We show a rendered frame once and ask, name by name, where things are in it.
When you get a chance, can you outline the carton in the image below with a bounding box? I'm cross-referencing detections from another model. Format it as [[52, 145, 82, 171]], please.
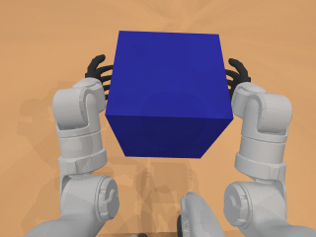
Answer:
[[105, 31, 234, 159]]

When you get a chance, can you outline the robot right shin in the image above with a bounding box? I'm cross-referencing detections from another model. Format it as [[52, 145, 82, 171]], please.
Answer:
[[181, 191, 196, 237]]

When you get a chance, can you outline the right robot thigh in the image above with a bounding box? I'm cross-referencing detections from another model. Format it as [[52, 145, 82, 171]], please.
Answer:
[[180, 194, 225, 237]]

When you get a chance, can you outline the robot left forearm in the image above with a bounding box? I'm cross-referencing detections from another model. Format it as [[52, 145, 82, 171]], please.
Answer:
[[52, 77, 108, 212]]

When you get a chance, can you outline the robot right upper arm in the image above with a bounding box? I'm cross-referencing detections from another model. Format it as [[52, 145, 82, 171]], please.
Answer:
[[223, 181, 316, 237]]

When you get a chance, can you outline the right robot hand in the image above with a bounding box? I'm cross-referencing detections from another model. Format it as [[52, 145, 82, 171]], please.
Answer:
[[225, 58, 251, 102]]

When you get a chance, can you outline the left robot hand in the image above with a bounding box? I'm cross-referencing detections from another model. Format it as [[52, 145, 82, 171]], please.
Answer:
[[85, 54, 114, 100]]

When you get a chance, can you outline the robot left upper arm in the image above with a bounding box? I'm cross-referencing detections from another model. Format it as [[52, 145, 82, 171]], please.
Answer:
[[23, 175, 119, 237]]

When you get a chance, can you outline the robot right forearm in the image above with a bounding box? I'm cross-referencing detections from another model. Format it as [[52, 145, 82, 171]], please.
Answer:
[[231, 82, 292, 212]]

